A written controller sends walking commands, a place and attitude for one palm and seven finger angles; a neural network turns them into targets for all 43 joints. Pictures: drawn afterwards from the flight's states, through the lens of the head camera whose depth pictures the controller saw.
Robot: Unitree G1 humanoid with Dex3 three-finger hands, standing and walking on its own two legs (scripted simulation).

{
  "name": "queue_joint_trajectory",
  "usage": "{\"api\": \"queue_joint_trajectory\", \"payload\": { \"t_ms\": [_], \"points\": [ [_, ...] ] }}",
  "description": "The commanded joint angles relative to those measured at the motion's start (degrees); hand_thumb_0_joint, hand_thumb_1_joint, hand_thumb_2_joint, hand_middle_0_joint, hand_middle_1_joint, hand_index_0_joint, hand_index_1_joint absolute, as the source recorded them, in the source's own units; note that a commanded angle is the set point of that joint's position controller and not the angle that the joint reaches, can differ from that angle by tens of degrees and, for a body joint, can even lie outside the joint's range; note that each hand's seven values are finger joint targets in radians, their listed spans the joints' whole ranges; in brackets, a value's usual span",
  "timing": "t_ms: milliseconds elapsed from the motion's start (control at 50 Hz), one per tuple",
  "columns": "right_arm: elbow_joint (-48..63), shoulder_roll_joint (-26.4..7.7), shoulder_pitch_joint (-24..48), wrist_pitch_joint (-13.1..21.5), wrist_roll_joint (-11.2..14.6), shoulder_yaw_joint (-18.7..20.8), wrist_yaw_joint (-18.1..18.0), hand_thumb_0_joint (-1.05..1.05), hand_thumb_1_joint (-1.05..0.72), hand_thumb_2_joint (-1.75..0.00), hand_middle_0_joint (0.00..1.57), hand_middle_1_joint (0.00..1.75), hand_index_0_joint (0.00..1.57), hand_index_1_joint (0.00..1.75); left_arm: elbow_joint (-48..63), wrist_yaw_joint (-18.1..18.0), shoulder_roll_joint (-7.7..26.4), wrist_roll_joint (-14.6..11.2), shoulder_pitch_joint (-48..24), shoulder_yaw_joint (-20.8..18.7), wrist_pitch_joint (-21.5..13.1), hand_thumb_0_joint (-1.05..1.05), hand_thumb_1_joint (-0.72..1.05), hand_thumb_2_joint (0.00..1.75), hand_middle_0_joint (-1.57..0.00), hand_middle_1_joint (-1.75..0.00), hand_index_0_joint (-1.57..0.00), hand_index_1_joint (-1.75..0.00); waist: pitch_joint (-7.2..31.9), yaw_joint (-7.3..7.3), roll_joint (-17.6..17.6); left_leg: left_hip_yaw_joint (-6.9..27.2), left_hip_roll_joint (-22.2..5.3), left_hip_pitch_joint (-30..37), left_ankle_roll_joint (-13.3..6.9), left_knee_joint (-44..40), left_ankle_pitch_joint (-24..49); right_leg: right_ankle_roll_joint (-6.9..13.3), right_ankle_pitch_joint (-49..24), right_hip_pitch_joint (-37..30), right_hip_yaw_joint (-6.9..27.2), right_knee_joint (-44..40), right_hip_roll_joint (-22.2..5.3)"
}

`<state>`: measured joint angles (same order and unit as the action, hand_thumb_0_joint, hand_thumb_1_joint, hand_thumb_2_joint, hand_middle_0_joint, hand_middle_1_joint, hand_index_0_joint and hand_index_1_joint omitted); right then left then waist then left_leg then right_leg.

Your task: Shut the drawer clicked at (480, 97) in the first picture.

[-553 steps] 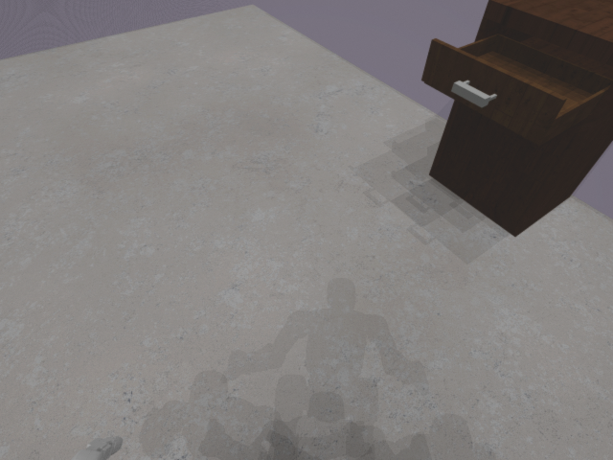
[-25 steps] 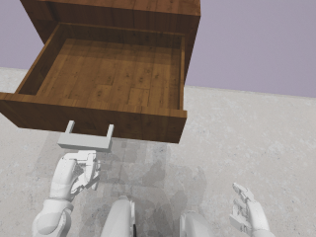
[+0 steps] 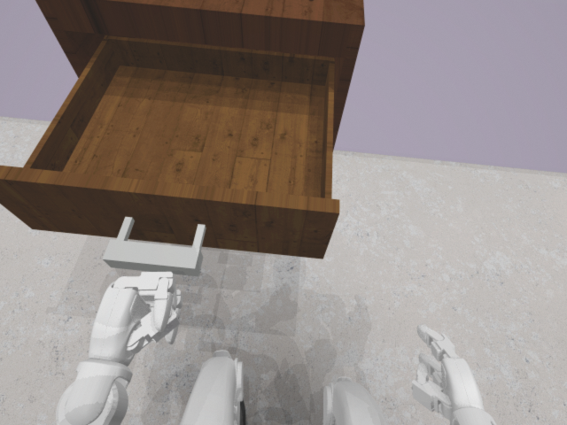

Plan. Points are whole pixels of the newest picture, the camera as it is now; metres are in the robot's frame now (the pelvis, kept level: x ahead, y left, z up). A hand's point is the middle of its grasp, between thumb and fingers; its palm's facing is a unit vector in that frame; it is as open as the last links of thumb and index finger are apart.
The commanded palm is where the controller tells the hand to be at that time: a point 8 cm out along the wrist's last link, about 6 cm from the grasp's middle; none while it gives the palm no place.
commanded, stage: push the drawer shut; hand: left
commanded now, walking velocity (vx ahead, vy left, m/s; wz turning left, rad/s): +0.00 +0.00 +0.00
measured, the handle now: (159, 242) +0.35 +0.19 +0.03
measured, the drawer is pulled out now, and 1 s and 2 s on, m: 0.30 0.21 0.10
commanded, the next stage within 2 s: none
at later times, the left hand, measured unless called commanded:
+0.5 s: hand (180, 295) +0.28 +0.15 +0.03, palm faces -0.10 -0.99 -0.06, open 2.8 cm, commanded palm +0.30 +0.20 +0.03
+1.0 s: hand (189, 244) +0.35 +0.15 +0.03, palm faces -0.10 -0.99 -0.05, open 2.8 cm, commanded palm +0.36 +0.19 +0.03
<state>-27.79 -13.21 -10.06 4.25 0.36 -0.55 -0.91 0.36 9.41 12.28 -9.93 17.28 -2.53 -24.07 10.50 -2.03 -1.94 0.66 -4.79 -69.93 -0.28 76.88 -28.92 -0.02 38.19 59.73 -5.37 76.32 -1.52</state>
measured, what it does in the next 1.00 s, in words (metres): stands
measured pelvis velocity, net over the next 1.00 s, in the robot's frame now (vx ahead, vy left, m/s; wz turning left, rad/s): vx -0.03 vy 0.01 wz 0.00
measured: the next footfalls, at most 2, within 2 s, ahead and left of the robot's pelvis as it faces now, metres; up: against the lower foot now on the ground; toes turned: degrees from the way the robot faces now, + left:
none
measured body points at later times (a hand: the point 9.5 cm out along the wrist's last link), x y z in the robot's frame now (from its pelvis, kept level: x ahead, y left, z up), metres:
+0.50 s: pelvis -0.02 +0.00 -0.01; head +0.09 +0.02 +0.43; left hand +0.28 +0.20 +0.03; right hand +0.16 -0.24 -0.10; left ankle +0.06 +0.12 -0.61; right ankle -0.01 -0.12 -0.61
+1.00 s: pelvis -0.03 +0.01 +0.00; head +0.08 +0.04 +0.44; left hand +0.35 +0.20 +0.03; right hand +0.10 -0.24 -0.10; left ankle +0.06 +0.12 -0.61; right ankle -0.01 -0.12 -0.61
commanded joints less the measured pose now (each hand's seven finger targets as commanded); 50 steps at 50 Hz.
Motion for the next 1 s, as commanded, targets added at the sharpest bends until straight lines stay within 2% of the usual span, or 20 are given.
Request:
{"api": "queue_joint_trajectory", "payload": {
  "t_ms": [0, 40, 100, 180, 320, 400, 420, 500, 520, 560, 620, 640, 680, 700, 720, 760, 780, 820, 860, 980],
  "points": [
    [8.13, -7.79, 0.7, 2.69, 0.2, 3.54, -0.84, 0.0, -0.9, -0.9, 0.2, 0.3, 0.2, 0.3, 12.8, 0.02, 4.32, -0.57, -4.89, -1.66, -3.46, 0.0, 0.9, 0.9, -1.4, -1.6, -1.4, -1.6, 17.2, -1.06, -2.34, 1.94, 2.46, 22.9, -1.26, -9.41, 11.73, 1.32, -15.63, -1.5, 1.36, -11.75, 2.68],
    [7.57, -7.89, 0.36, 2.65, 0.02, 3.43, -1.05, 0.0, -0.9, -0.9, 0.2, 0.3, 0.2, 0.3, 11.6, -0.32, 4.91, -0.53, -6.89, -2.47, -3.23, 0.0, 0.9, 0.9, -1.4, -1.6, -1.4, -1.6, 17.21, -1.49, -0.85, 1.93, 2.47, 22.08, -1.42, -8.78, 11.67, 1.26, -15.93, -1.52, 1.47, -11.77, 2.79],
    [7.72, -8.0, 0.44, 2.66, 0.07, 3.42, -0.93, 0.0, -0.9, -0.9, 0.2, 0.3, 0.2, 0.3, 11.03, -0.33, 4.72, -0.45, -6.96, -2.44, -3.2, 0.0, 0.9, 0.9, -1.4, -1.6, -1.4, -1.6, 17.65, -0.8, -1.8, 2.07, 2.47, 22.94, -1.2, -9.41, 11.84, 1.45, -15.58, -1.7, 1.31, -11.73, 2.74],
    [7.3, -8.29, 0.25, 2.3, 0.12, 3.25, -0.92, 0.0, -0.9, -0.9, 0.2, 0.3, 0.2, 0.3, 9.31, -0.35, 4.78, -0.34, -10.74, -2.17, -2.38, 0.0, 0.9, 0.9, -1.4, -1.6, -1.4, -1.6, 16.93, -1.54, -1.42, 2.09, 2.45, 22.61, -1.24, -9.55, 10.91, 1.34, -15.01, -1.37, 1.35, -12.29, 2.76],
    [4.7, -8.85, -0.04, 2.75, 0.02, 2.92, -1.58, 0.0, -0.9, -0.9, 0.2, 0.3, 0.2, 0.3, 5.83, -1.53, 4.71, 1.02, -25.63, -0.24, -3.07, 0.0, 0.9, 0.9, -1.4, -1.6, -1.4, -1.6, 15.61, -3.89, -1.2, 2.99, 2.51, 21.33, -1.59, -9.05, 4.77, 1.25, -9.89, 2.77, 1.6, -12.53, 2.69],
    [3.59, -9.18, -0.01, 2.84, 0.25, 2.81, -1.85, 0.0, -0.9, -0.9, 0.2, 0.3, 0.2, 0.3, 4.11, -1.06, 4.89, 0.81, -31.44, -0.04, -2.94, 0.0, 0.9, 0.9, -1.4, -1.6, -1.4, -1.6, 17.56, -3.95, -1.84, 3.01, 2.74, 22.57, -1.49, -9.65, 2.53, 1.23, -8.34, 2.83, 1.86, -13.17, 2.55],
    [3.31, -9.43, -0.04, 2.83, 0.24, 2.81, -1.98, 0.0, -0.9, -0.9, 0.2, 0.3, 0.2, 0.3, 3.32, -1.23, 6.21, 0.75, -32.04, -1.37, -2.64, 0.0, 0.9, 0.9, -1.4, -1.6, -1.4, -1.6, 18.19, -3.62, -1.98, 3.11, 2.71, 22.42, -1.55, -9.64, 2.69, 1.32, -8.37, 2.63, 1.92, -13.03, 2.57],
    [2.48, -9.55, 0.2, 2.56, 0.5, 2.41, -2.16, 0.0, -0.9, -0.9, 0.2, 0.3, 0.2, 0.3, -0.74, -1.01, 6.54, 0.23, -36.99, -1.88, -1.32, 0.0, 0.9, 0.9, -1.4, -1.6, -1.4, -1.6, 17.51, -3.71, -2.27, 2.82, 3.0, 21.42, -1.33, -10.51, -0.66, 1.27, -6.09, 2.37, 2.33, -14.16, 2.51],
    [2.0, -9.71, -0.13, 2.42, 0.61, 2.34, -2.34, 0.0, -0.9, -0.9, 0.2, 0.3, 0.2, 0.3, -2.95, -1.15, 7.21, 0.21, -38.01, -2.69, -0.96, 0.0, 0.9, 0.9, -1.4, -1.6, -1.4, -1.6, 16.77, -4.17, -0.57, 3.04, 2.86, 20.59, -1.52, -10.46, -1.19, 1.2, -5.79, 2.72, 2.31, -14.17, 2.7],
    [1.92, -9.69, -0.01, 2.38, 0.62, 2.3, -2.37, 0.0, -0.9, -0.9, 0.2, 0.3, 0.2, 0.3, -3.87, -1.04, 6.36, 0.04, -41.02, -2.07, -0.87, 0.0, 0.9, 0.9, -1.4, -1.6, -1.4, -1.6, 17.41, -4.02, -2.27, 3.0, 2.99, 21.63, -1.28, -10.97, -1.75, 1.21, -5.56, 3.01, 2.22, -14.26, 2.55],
    [1.31, -10.03, -0.76, 2.24, 0.62, 2.29, -2.37, 0.0, -0.9, -0.9, 0.2, 0.3, 0.2, 0.3, -6.91, -1.52, 8.4, 0.1, -43.33, -4.49, -0.68, 0.0, 0.9, 0.9, -1.4, -1.6, -1.4, -1.6, 17.94, -3.53, -2.66, 3.44, 2.86, 22.46, -1.09, -11.67, -1.46, 1.4, -5.99, 2.98, 1.94, -14.08, 2.68],
    [1.35, -9.83, -0.7, 2.2, 0.55, 2.24, -2.21, 0.0, -0.9, -0.9, 0.2, 0.3, 0.2, 0.3, -7.19, -1.52, 6.93, -0.12, -44.42, -3.5, -0.75, 0.0, 0.9, 0.9, -1.4, -1.6, -1.4, -1.6, 18.62, -3.67, -2.51, 3.24, 3.0, 22.89, -1.13, -11.72, -0.89, 1.3, -6.37, 2.72, 1.98, -14.38, 2.53],
    [1.19, -9.95, -0.98, 2.11, 0.53, 2.34, -2.08, 0.0, -0.9, -0.9, 0.2, 0.3, 0.2, 0.3, -8.64, -1.76, 7.39, 0.1, -45.99, -4.0, -0.91, 0.0, 0.9, 0.9, -1.4, -1.6, -1.4, -1.6, 18.48, -3.35, -3.27, 3.63, 2.93, 23.56, -0.83, -12.38, -1.43, 1.4, -6.2, 3.14, 1.8, -14.26, 2.49],
    [1.13, -9.92, -1.12, 2.08, 0.57, 2.29, -1.96, 0.0, -0.9, -0.9, 0.2, 0.3, 0.2, 0.3, -9.25, -1.88, 6.2, 0.32, -47.63, -2.6, -0.99, 0.0, 0.9, 0.9, -1.4, -1.6, -1.4, -1.6, 18.15, -3.93, -2.98, 3.84, 2.93, 23.98, -0.86, -12.67, -1.77, 1.34, -6.22, 3.48, 1.69, -14.38, 2.46],
    [0.76, -10.04, -1.59, 2.01, 0.49, 2.38, -1.93, 0.0, -0.9, -0.9, 0.2, 0.3, 0.2, 0.3, -10.8, -2.26, 6.84, 0.49, -48.38, -3.5, -1.06, 0.0, 0.9, 0.9, -1.4, -1.6, -1.4, -1.6, 17.68, -4.04, -2.25, 4.14, 2.83, 23.64, -0.97, -12.72, -2.0, 1.36, -6.18, 3.72, 1.58, -14.3, 2.52],
    [0.62, -10.11, -1.88, 1.8, 0.38, 2.42, -1.79, 0.0, -0.9, -0.9, 0.2, 0.3, 0.2, 0.3, -11.68, -2.66, 6.26, 1.0, -50.91, -2.78, -1.58, 0.0, 0.9, 0.9, -1.4, -1.6, -1.4, -1.6, 18.15, -4.21, -3.27, 4.45, 2.85, 24.61, -0.71, -13.29, -2.69, 1.34, -6.17, 4.56, 1.41, -14.03, 2.34],
    [0.34, -10.23, -2.11, 1.67, 0.39, 2.53, -1.79, 0.0, -0.9, -0.9, 0.2, 0.3, 0.2, 0.3, -12.82, -2.93, 6.34, 1.1, -52.1, -2.88, -1.7, 0.0, 0.9, 0.9, -1.4, -1.6, -1.4, -1.6, 17.81, -4.68, -1.88, 4.66, 2.76, 24.6, -0.79, -13.34, -3.11, 1.23, -6.07, 4.81, 1.43, -14.22, 2.4],
    [-0.16, -10.48, -2.75, 1.56, 0.27, 2.6, -1.79, 0.0, -0.9, -0.9, 0.2, 0.3, 0.2, 0.3, -14.31, -3.4, 7.49, 1.57, -52.87, -4.0, -2.22, 0.0, 0.9, 0.9, -1.4, -1.6, -1.4, -1.6, 18.4, -4.45, -2.5, 4.71, 2.76, 24.97, -0.78, -13.15, -2.04, 1.38, -6.74, 4.9, 1.39, -13.86, 2.47],
    [-0.33, -10.4, -2.9, 1.16, 0.19, 2.54, -1.53, 0.0, -0.9, -0.9, 0.2, 0.3, 0.2, 0.3, -15.78, -3.54, 6.38, 1.82, -55.36, -2.9, -2.61, 0.0, 0.9, 0.9, -1.4, -1.6, -1.4, -1.6, 17.98, -4.71, -3.23, 5.06, 2.8, 25.45, -0.53, -13.73, -2.88, 1.41, -6.66, 5.51, 1.28, -13.87, 2.32],
    [-1.32, -10.79, -4.46, 0.28, -0.16, 2.89, -1.27, 0.0, -0.9, -0.9, 0.2, 0.3, 0.2, 0.3, -18.53, -4.65, 5.85, 2.94, -61.75, -2.34, -3.64, 0.0, 0.9, 0.9, -1.4, -1.6, -1.4, -1.6, 20.74, -5.55, -3.95, 6.57, 2.45, 28.95, -0.29, -14.03, -1.5, 1.41, -8.35, 7.34, 0.86, -12.89, 2.2]
  ]
}}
